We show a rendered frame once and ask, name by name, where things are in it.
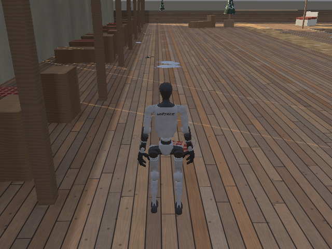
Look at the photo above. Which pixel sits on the right robot forearm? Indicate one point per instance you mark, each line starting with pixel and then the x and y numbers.
pixel 188 140

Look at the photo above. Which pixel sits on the left robot hand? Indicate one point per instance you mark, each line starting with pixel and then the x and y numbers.
pixel 141 160

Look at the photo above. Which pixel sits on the robot torso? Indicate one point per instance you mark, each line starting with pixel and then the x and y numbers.
pixel 166 126

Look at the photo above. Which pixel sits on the left robot upper arm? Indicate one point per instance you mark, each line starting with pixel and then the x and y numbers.
pixel 147 118

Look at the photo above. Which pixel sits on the robot right shin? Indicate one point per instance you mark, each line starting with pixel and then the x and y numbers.
pixel 179 190

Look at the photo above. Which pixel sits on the left robot forearm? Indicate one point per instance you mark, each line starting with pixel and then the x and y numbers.
pixel 143 142

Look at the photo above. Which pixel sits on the right robot hand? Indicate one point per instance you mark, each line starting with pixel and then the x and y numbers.
pixel 191 157

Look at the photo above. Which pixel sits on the right robot upper arm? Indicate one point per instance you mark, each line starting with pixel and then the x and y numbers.
pixel 184 118

